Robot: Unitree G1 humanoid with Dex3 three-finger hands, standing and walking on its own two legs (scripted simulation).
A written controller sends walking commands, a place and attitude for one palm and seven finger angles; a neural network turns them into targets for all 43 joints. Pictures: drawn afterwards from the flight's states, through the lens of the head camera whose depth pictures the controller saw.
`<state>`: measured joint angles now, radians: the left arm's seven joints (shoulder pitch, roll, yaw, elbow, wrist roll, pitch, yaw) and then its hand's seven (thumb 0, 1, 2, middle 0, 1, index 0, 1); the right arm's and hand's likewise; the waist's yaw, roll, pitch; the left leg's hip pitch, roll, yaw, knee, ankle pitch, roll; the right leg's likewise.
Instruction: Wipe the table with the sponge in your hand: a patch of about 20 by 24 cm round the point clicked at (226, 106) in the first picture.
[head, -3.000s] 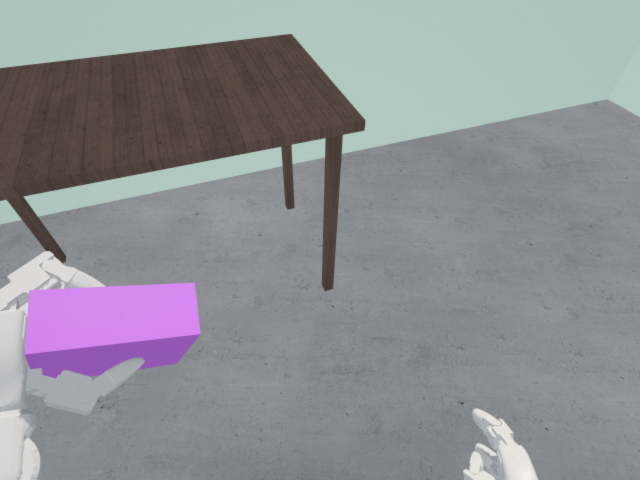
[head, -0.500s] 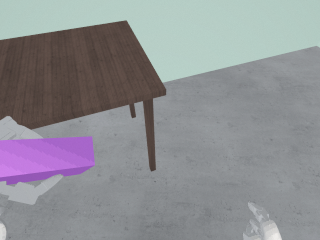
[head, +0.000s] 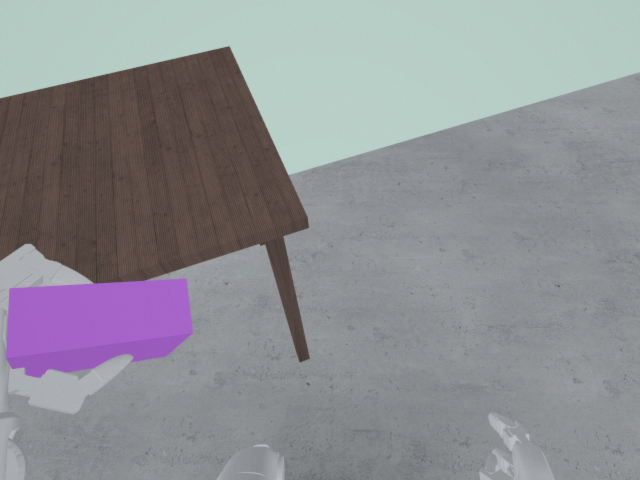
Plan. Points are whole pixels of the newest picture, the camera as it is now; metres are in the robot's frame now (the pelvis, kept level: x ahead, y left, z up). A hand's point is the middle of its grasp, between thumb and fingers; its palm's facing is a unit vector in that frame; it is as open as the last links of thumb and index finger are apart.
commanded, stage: take the last steps up to it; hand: left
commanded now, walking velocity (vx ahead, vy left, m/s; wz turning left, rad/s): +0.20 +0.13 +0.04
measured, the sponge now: (129, 326) +0.24 +0.19 +0.14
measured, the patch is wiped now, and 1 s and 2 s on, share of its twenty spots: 0.00 0.00 0.00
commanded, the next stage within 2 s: come to a stop and stand still in 0.20 s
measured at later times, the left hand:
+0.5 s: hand (101, 237) +0.32 +0.23 +0.17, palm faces +0.37 -0.79 -0.49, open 9.6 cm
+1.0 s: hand (49, 270) +0.29 +0.28 +0.15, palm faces +0.33 -0.86 -0.39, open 9.6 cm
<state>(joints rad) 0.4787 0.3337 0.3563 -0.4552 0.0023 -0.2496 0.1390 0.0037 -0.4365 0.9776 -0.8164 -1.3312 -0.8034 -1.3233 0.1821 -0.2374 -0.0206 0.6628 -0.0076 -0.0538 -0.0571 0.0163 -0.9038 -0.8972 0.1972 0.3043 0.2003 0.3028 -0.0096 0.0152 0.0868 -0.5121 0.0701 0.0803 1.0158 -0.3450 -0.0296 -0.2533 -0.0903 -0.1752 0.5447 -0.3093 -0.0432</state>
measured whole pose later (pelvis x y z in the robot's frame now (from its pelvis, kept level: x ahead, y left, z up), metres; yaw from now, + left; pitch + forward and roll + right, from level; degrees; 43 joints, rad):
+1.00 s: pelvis +0.06 +0.05 -0.01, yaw -2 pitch -2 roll +0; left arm 0.41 0.36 0.35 -0.44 -0.03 -0.25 0.10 0.00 -0.44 0.98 -0.82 -1.33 -0.80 -1.33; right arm 0.24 -0.21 0.00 0.54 0.01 -0.17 0.00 0.01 -0.90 -0.90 0.19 0.30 0.20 0.30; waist 0.02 -0.04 0.08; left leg -0.26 0.01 0.13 0.53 -0.25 0.04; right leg -0.31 -0.06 -0.09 0.54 -0.21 0.00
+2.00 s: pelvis +0.09 +0.06 +0.01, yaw +2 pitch +0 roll -1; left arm 0.42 0.35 0.33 -0.41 -0.03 -0.19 0.10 0.00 -0.44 0.99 -0.81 -1.34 -0.80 -1.33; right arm 0.22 -0.20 0.03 0.57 -0.01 -0.09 -0.04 0.01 -0.90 -0.90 0.20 0.30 0.20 0.30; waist 0.03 0.00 0.02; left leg -0.19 -0.01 0.05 0.39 -0.21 0.04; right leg -0.16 0.02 0.00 0.32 -0.15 0.00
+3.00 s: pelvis +0.15 +0.07 -0.02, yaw -3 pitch +0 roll +0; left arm 0.48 0.40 0.38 -0.48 -0.04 -0.22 0.11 0.00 -0.44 0.99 -0.81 -1.34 -0.80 -1.33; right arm 0.23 -0.21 0.00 0.55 0.00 -0.07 -0.03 0.01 -0.90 -0.90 0.20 0.30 0.20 0.30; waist -0.02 0.00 0.01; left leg -0.20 -0.01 0.14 0.65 -0.45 0.06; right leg -0.28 -0.01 -0.03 0.70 -0.39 -0.03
